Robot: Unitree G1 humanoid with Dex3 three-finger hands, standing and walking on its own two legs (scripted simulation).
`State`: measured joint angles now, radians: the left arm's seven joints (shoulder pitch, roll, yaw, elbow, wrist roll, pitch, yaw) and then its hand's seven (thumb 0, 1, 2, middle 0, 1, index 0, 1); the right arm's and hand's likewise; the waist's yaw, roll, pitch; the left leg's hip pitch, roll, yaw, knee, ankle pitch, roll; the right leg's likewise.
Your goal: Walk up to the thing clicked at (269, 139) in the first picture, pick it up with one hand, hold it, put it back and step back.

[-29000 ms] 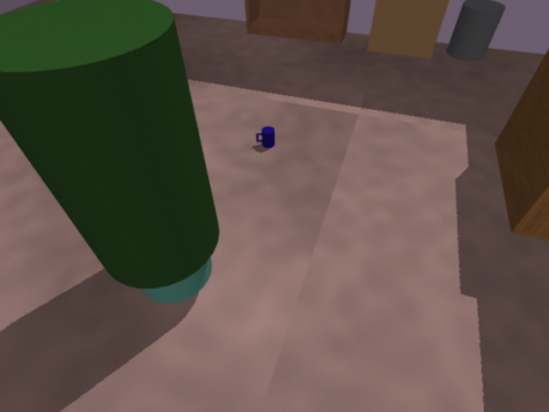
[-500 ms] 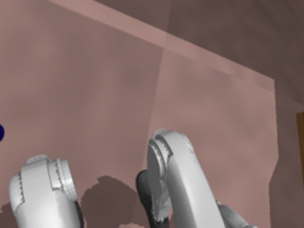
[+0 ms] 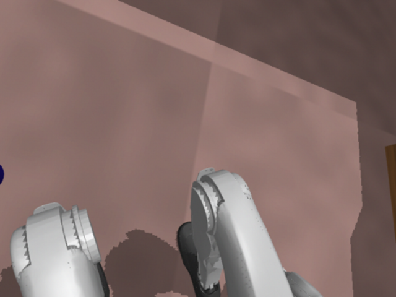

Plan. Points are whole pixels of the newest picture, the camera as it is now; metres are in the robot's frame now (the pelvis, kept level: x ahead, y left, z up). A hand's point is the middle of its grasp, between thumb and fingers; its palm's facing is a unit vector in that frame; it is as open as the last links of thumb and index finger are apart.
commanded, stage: close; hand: left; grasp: from above
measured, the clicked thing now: out of the picture +0.40 +0.37 -0.24
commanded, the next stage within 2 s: settle in 0.02 s
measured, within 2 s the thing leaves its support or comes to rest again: leaves its support in 0.52 s
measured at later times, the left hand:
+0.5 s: hand out of the picture +0.39 +0.36 -0.20, palm faces -0.41 -0.13 -0.90, open 10.4 cm
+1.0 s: hand out of the picture +0.39 +0.36 -0.10, palm faces -0.46 -0.12 -0.88, open 10.2 cm
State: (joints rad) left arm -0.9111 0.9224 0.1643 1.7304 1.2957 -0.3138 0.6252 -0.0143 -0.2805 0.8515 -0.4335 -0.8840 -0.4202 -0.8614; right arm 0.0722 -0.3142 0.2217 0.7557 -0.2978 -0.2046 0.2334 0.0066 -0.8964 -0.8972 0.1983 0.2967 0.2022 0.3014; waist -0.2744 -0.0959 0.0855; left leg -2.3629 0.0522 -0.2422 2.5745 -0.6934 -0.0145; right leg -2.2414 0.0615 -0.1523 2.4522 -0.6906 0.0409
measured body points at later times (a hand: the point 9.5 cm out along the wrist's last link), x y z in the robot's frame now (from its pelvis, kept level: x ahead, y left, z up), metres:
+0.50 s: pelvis +0.00 +0.00 +0.00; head +0.23 +0.11 +0.37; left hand +0.41 +0.36 -0.14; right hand +0.09 -0.26 -0.09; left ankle +0.07 +0.13 -0.26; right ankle +0.10 -0.12 -0.26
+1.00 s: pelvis +0.00 +0.00 +0.05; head +0.22 +0.08 +0.43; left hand +0.41 +0.36 -0.05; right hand +0.12 -0.26 -0.06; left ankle +0.07 +0.13 -0.26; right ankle +0.10 -0.12 -0.26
